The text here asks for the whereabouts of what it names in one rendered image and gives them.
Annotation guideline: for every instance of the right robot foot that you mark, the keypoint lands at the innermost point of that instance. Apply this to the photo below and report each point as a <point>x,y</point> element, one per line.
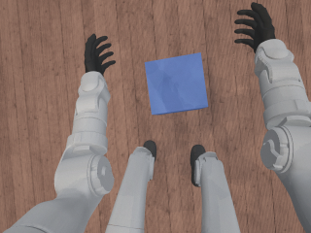
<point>196,150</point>

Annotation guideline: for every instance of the carton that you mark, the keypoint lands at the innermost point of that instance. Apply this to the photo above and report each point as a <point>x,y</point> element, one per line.
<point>176,84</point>

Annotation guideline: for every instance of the robot left forearm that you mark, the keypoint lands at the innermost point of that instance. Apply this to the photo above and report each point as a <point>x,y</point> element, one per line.
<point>90,119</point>

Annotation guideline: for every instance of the left robot hand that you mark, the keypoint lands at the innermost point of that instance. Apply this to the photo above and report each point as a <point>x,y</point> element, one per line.
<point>93,62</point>

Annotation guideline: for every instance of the robot left shin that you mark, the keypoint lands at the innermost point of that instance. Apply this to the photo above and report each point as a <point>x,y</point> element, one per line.
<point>140,149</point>

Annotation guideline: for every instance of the robot left upper arm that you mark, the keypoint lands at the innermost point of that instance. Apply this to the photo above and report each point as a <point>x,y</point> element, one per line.
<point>80,184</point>

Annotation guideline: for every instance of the robot right forearm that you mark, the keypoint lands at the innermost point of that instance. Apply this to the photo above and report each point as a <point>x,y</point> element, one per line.
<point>281,87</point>

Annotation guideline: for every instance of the right robot hand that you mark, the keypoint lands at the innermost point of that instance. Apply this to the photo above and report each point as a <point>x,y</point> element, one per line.
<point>261,23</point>

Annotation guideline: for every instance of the robot right upper arm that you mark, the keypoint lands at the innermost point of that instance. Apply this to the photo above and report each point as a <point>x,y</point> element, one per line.
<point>286,150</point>

